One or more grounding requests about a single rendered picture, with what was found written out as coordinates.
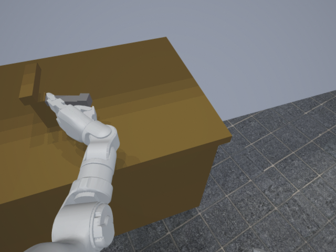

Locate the robot left forearm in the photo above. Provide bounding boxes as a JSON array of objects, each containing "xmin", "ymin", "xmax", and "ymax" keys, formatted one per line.
[{"xmin": 51, "ymin": 120, "xmax": 120, "ymax": 242}]

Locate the left robot hand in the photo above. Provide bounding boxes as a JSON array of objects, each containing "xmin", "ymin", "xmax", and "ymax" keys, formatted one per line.
[{"xmin": 46, "ymin": 93, "xmax": 97, "ymax": 143}]

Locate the tap lever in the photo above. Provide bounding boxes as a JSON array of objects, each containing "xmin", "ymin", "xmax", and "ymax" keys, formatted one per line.
[{"xmin": 45, "ymin": 93, "xmax": 92, "ymax": 107}]

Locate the counter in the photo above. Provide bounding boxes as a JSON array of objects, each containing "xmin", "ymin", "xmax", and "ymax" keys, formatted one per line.
[{"xmin": 0, "ymin": 37, "xmax": 232, "ymax": 252}]

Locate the left robot upper arm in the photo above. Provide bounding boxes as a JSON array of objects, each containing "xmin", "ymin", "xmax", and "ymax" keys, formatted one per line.
[{"xmin": 24, "ymin": 201, "xmax": 114, "ymax": 252}]

